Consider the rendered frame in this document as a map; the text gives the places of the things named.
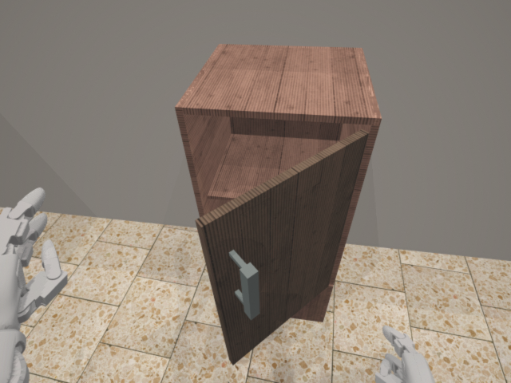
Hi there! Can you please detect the cupboard door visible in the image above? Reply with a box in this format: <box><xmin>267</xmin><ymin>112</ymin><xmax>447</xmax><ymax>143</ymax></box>
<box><xmin>196</xmin><ymin>129</ymin><xmax>369</xmax><ymax>365</ymax></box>

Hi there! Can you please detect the left robot forearm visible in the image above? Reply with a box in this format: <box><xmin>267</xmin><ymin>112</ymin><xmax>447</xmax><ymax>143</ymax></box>
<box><xmin>0</xmin><ymin>329</ymin><xmax>30</xmax><ymax>383</ymax></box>

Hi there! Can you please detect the handle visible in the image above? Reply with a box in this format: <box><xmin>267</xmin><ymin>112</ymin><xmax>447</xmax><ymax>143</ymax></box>
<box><xmin>229</xmin><ymin>250</ymin><xmax>260</xmax><ymax>320</ymax></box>

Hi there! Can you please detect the right robot hand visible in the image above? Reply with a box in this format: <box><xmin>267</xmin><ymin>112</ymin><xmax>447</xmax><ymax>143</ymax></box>
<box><xmin>375</xmin><ymin>326</ymin><xmax>435</xmax><ymax>383</ymax></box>

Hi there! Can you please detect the left robot hand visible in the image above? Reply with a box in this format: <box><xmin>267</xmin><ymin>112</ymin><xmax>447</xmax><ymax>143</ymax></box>
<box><xmin>0</xmin><ymin>188</ymin><xmax>68</xmax><ymax>331</ymax></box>

